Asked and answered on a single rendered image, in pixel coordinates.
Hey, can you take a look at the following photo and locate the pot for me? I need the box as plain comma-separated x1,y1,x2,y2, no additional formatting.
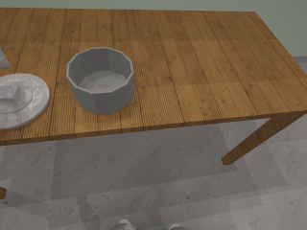
66,47,134,114

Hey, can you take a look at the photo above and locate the table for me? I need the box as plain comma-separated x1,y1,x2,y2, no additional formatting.
0,7,307,199

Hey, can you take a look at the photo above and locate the knob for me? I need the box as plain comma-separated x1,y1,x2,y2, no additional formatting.
0,85,21,103

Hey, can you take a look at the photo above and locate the lid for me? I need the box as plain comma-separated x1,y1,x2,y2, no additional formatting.
0,73,51,129

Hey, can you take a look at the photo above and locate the left robot shin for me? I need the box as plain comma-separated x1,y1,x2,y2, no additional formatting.
119,219,131,225

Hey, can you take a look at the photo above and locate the robot left hand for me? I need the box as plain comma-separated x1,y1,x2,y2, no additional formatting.
0,47,10,69

